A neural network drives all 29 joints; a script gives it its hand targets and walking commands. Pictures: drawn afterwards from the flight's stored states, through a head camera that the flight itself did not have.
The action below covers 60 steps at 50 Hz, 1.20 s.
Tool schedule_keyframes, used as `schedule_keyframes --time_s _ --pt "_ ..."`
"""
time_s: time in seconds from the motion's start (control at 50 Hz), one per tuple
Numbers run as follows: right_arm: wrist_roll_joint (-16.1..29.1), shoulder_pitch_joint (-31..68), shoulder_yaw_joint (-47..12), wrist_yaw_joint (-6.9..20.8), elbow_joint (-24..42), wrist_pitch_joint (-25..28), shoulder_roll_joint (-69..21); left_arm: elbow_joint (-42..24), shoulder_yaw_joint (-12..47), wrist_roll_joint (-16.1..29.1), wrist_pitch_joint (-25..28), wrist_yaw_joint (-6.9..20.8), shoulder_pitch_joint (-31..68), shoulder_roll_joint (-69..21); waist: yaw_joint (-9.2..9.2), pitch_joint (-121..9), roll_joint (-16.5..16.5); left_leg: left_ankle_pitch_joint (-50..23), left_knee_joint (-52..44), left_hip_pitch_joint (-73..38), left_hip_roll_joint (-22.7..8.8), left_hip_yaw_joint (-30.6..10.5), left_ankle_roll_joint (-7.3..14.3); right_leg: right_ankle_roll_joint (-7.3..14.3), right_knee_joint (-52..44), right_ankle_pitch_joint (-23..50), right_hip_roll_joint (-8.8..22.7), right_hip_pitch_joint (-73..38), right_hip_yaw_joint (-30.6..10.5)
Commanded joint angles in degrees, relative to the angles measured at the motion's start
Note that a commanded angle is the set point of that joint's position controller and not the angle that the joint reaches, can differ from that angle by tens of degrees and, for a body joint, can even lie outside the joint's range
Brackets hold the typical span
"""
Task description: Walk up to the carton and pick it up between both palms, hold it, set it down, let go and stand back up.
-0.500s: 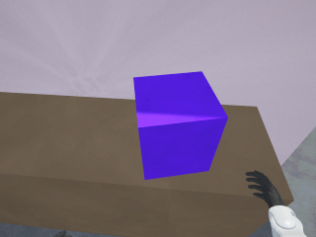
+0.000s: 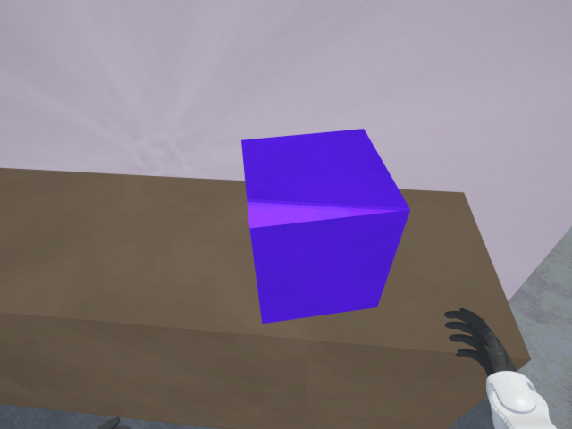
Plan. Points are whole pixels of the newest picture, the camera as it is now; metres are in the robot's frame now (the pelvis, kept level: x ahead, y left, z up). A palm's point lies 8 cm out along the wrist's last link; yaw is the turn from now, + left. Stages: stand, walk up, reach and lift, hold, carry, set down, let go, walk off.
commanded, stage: stand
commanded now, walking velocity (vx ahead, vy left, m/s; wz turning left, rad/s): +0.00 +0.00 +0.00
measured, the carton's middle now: (312, 227) +0.43 -0.01 +0.03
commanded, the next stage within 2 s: none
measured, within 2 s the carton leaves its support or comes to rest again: neither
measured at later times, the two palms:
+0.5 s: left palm out of the picture +0.09 +0.30 -0.08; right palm (496, 368) +0.22 -0.26 -0.02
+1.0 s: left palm out of the picture +0.08 +0.30 -0.08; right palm (497, 370) +0.21 -0.26 -0.02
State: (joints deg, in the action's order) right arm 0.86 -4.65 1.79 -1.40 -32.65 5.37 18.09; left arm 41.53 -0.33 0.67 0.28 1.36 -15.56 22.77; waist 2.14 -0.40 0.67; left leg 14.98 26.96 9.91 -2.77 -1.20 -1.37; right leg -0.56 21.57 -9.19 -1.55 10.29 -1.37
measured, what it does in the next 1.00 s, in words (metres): stands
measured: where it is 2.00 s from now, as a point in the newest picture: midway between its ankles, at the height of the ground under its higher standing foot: outside the picture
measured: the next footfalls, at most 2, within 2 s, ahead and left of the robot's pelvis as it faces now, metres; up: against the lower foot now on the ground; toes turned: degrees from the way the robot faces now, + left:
none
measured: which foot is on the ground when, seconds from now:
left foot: down 0.00-1.00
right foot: down 0.00-1.00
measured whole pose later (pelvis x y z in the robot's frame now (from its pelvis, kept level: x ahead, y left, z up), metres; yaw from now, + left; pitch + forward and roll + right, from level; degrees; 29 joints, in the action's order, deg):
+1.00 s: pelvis -0.01 +0.00 +0.00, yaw +0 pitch -3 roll -1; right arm 0.9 -4.5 1.8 -1.1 -32.8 4.8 18.3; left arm 41.7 -0.3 0.7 0.3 1.4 -15.6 22.8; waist 2.1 -0.4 1.0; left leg 14.4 27.0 9.9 -2.8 -1.2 -1.4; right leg -0.6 21.6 -8.6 -1.5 10.3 -1.4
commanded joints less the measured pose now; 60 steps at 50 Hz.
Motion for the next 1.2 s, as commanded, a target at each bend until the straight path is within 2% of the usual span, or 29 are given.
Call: schedule_keyframes --time_s 0.0,0.02,0.08,0.1,0.12,0.18,0.2,0.28,0.3,0.32,0.42,0.5,0.52,0.54,0.56,0.62,0.64,0.66,0.7,0.78,0.8,0.84,0.92,0.96,0.98,1.0,1.04,1.14,1.18 --pt "-0.5 -4.16 3.28 0.18 -3.18 -2.62 13.78 0.1 -4.51 -1.14 2.71 0.45 2.89 10.5 -3.23 -2.6 7.9 -9.0 -4.57 -3.56 -5.02 -3.66 2.8 2.3 0.53 10.84 9.25 -0.89 -5.8" --pt "-0.74 -3.65 3.28 0.24 -2.97 -2.64 13.92 -0.03 -4.4 -1.11 2.69 0.35 3.03 10.16 -2.81 -2.68 7.56 -9.21 -4.35 -3.01 -5.13 -3.84 2.93 2.21 0.82 11.1 9.19 -1.36 -5.7" --pt "-0.77 -3.57 3.48 0.22 -3.13 -2.7 14.32 0.03 -4.29 -1.02 2.72 0.36 2.89 10.16 -3.08 -2.23 7.13 -8.1 -5.1 -2.64 -4.92 -3.65 2.82 1.89 0.48 10.08 8.93 -0.97 -5.68" --pt "-0.62 -4.01 3.28 0.13 -3.43 -2.74 14.04 0.13 -4.42 -1.04 2.66 0.31 3.01 10.45 -2.98 -1.75 8.13 -8.47 -5.25 -2.23 -5.06 -3.38 3.02 1.89 0.19 10.24 9.17 -0.88 -5.96" --pt "-0.62 -3.51 3.33 0.25 -3.2 -2.73 14.02 -0.03 -4.49 -1.09 2.59 0.3 2.75 10.6 -2.59 -2.03 7.37 -8.25 -5.34 -2.76 -5.14 -4.0 3.0 2.03 0.7 9.23 9.08 -0.96 -5.67" --pt "-0.62 -3.33 3.17 0.26 -3.27 -2.61 13.61 0.14 -4.48 -0.95 2.66 0.35 3.05 10.52 -2.8 -1.36 8.27 -7.98 -5.05 -2.21 -5.08 -3.71 2.99 1.94 -0.08 9.99 9.22 -0.68 -6.01" --pt "-0.57 -3.74 3.33 0.35 -3.13 -2.5 14.11 0.13 -4.44 -0.96 2.65 0.36 2.87 9.85 -2.86 -2.43 7.14 -7.49 -5.15 -2.55 -5.1 -3.72 2.91 2.1 0.49 9.7 9.07 -1.55 -5.83" --pt "-0.68 -3.09 3.54 0.24 -3.16 -2.62 14.75 0.05 -4.28 -1.07 2.69 0.33 3.41 9.85 -2.77 -2.84 8.09 -9.19 -5.0 -2.95 -5.15 -3.91 2.93 2.17 0.73 10.4 9.17 -1.81 -5.72" --pt "-0.67 -3.45 3.43 0.2 -3.35 -2.76 14.38 0.1 -4.5 -0.87 2.67 0.24 2.84 10.68 -2.7 -3.24 7.16 -9.26 -4.91 -3.6 -5.33 -3.72 3.01 2.14 0.77 9.79 9.18 -1.23 -5.99" --pt "-0.66 -3.52 3.51 0.24 -3.47 -2.69 14.62 0.17 -4.39 -0.82 2.63 0.26 2.48 9.84 -3.06 -2.41 8.79 -9.33 -4.9 -3.76 -5.22 -3.54 2.89 2.15 0.4 9.82 9.22 -0.6 -6.21" --pt "-0.73 -2.96 3.38 0.15 -2.93 -2.67 14.1 0.26 -4.16 -0.97 2.39 0.32 3.37 9.62 -2.88 -2.12 7.09 -8.85 -4.78 -3.26 -5.3 -3.9 3.03 1.95 0.41 9.91 8.89 -0.72 -5.59" --pt "-0.44 -4.06 3.66 0.29 -3.57 -2.63 14.73 0.14 -4.4 -0.96 2.65 0.37 3.03 10.15 -2.91 -1.61 8.84 -8.25 -5.03 -2.56 -5.2 -3.44 2.94 2.24 0.09 9.52 9.09 -0.91 -6.22" --pt "-0.51 -3.69 3.49 0.24 -3.48 -2.69 14.23 0.33 -4.62 -0.95 2.57 0.28 2.42 10.59 -3.02 -1.87 7.14 -8.49 -5.02 -3.37 -5.41 -3.9 3.06 2.15 0.44 10.04 9.2 -0.72 -5.99" --pt "-0.6 -3.45 3.4 0.25 -3.14 -2.67 14.1 0.01 -4.35 -0.97 2.55 0.39 2.93 10.09 -2.76 -2.35 7.99 -8.15 -5.11 -3.07 -5.44 -3.9 2.82 2.19 0.65 9.3 9.35 -0.93 -5.95" --pt "-0.63 -2.54 3.51 0.27 -2.86 -2.73 14.49 0.02 -4.6 -1.09 2.69 0.45 2.6 10.43 -2.43 -2.68 6.94 -8.76 -4.93 -3.45 -5.5 -4.17 2.93 2.17 0.62 9.78 9.02 -0.82 -5.69" --pt "-0.44 -3.3 3.39 0.28 -3.1 -2.79 13.98 0.09 -4.33 -1.0 2.55 0.36 2.89 10.25 -3.19 -2.18 8.19 -7.56 -5.35 -2.84 -5.33 -3.89 2.92 1.93 0.4 8.69 9.17 -0.56 -5.77" --pt "-0.44 -2.33 3.33 0.33 -3.04 -2.76 14.01 -0.09 -4.52 -0.95 2.69 0.32 3.07 10.34 -2.61 -2.52 7.96 -7.85 -5.35 -2.28 -5.44 -3.85 2.98 2.0 0.6 9.54 9.05 -1.39 -5.84" --pt "-0.29 -3.52 3.22 0.3 -3.53 -2.7 13.77 0.13 -4.58 -1.03 2.63 0.34 3.04 10.55 -3.2 -1.77 7.37 -6.95 -5.29 -2.87 -5.09 -3.71 2.98 2.12 0.16 9.37 9.16 -0.55 -6.09" --pt "-0.47 -2.86 3.27 0.25 -3.11 -2.68 14.29 -0.28 -4.34 -0.93 2.56 0.44 3.72 10.29 -3.05 -1.87 8.19 -7.66 -5.27 -2.49 -5.4 -3.83 2.94 2.0 0.52 9.42 9.23 -0.78 -6.14" --pt "-0.42 -2.95 3.56 0.29 -3.53 -2.6 14.61 0.31 -4.53 -0.96 2.68 0.36 2.75 10.78 -2.7 -1.6 7.41 -6.99 -5.46 -2.38 -5.23 -3.97 2.93 1.87 -0.05 8.7 9.07 -0.79 -6.06" --pt "-0.48 -3.92 3.54 0.27 -3.57 -2.62 14.74 0.28 -4.39 -1.16 2.69 0.53 3.16 10.34 -3.22 -1.9 6.92 -7.26 -5.43 -2.47 -5.24 -3.64 2.94 1.8 0.18 9.46 9.04 -0.79 -5.74" --pt "-0.44 -2.96 3.4 0.39 -3.27 -2.77 14.15 0.16 -4.34 -0.86 2.6 0.29 3.29 10.05 -2.92 -2.47 8.32 -7.8 -5.25 -2.78 -5.32 -3.54 2.95 1.72 0.34 9.3 9.11 -0.77 -6.02" --pt "-0.56 -2.85 3.55 0.36 -2.98 -2.68 14.29 -0.18 -4.19 -0.99 2.6 0.49 3.48 9.88 -2.82 -1.97 6.83 -7.89 -5.44 -2.75 -5.35 -3.96 3.11 1.81 0.63 9.26 8.96 -0.37 -5.98" --pt "-0.41 -3.16 3.42 0.36 -3.24 -2.55 14.38 0.24 -4.31 -0.98 2.44 0.57 3.25 10.04 -3.01 -1.6 8.98 -6.75 -5.62 -2.45 -5.14 -3.61 2.77 1.83 0.24 8.58 8.92 -0.57 -6.03" --pt "-0.61 -2.69 3.54 0.47 -3.1 -2.57 14.56 0.33 -4.42 -0.91 2.53 0.52 2.71 10.49 -2.55 -1.67 7.25 -6.28 -5.76 -2.0 -5.35 -4.29 3.06 1.91 0.13 7.78 8.87 -0.52 -5.85" --pt "-0.51 -2.98 3.54 0.4 -3.27 -2.63 14.53 -0.1 -4.37 -1.01 2.52 0.47 3.39 10.25 -2.81 -1.51 8.47 -6.64 -5.5 -2.48 -5.29 -4.01 2.87 1.96 0.41 7.92 8.95 -0.01 -6.05" --pt "-0.4 -3.11 3.5 0.5 -3.45 -2.67 14.43 0.32 -4.1 -0.87 2.56 0.47 3.48 9.85 -2.94 -1.47 7.14 -5.79 -5.63 -2.11 -5.4 -3.7 2.95 1.87 -0.02 7.77 8.99 -0.38 -6.21" --pt "-0.39 -2.63 3.53 0.38 -3.11 -2.7 14.96 -0.18 -4.44 -1.01 2.4 0.49 3.82 10.49 -2.89 -1.94 8.54 -7.16 -5.4 -2.03 -5.22 -3.58 2.76 2.02 0.34 9.09 8.93 -1.2 -6.02" --pt "-0.64 -2.41 3.65 0.38 -2.99 -2.56 15.01 0.29 -4.3 -0.85 2.59 0.47 3.16 10.42 -2.74 -1.66 6.89 -6.92 -5.3 -2.72 -5.41 -3.69 2.84 1.94 0.26 9.8 8.95 -0.31 -6.14"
